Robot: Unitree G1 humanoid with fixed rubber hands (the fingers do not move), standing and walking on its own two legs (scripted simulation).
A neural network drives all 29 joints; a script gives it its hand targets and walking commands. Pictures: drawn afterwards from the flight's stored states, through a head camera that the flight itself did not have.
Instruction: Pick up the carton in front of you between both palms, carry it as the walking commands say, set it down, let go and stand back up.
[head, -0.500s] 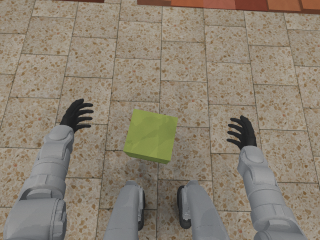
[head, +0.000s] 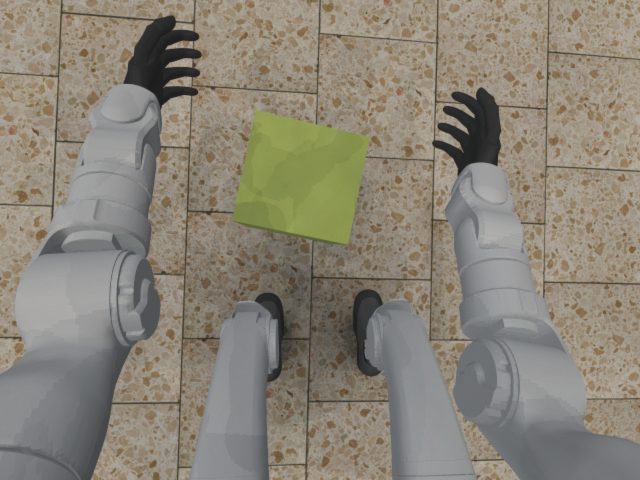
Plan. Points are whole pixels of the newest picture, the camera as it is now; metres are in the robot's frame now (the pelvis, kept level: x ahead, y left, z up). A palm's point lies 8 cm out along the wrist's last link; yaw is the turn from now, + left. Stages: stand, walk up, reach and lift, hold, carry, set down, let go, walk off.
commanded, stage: reach and lift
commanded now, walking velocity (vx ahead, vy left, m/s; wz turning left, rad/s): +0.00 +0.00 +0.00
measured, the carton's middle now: (299, 187) +0.47 +0.03 -0.49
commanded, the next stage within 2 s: none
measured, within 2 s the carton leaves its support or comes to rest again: leaves its support in 1.54 s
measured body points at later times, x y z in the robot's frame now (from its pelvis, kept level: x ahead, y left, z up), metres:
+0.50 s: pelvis -0.04 -0.03 -0.19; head +0.31 +0.01 +0.09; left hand +0.51 +0.20 -0.36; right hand +0.45 -0.18 -0.36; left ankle +0.09 +0.09 -0.58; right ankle +0.09 -0.16 -0.58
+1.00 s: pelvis -0.04 -0.02 -0.24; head +0.31 +0.04 +0.03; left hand +0.50 +0.18 -0.43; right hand +0.47 -0.18 -0.40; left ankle +0.08 +0.09 -0.58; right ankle +0.09 -0.16 -0.58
